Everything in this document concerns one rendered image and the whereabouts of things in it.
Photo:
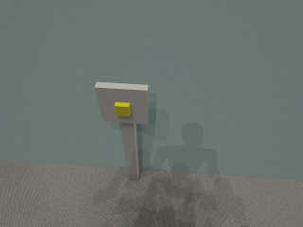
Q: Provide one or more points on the panel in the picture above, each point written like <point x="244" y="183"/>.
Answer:
<point x="108" y="93"/>

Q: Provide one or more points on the button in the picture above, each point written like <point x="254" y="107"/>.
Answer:
<point x="123" y="109"/>

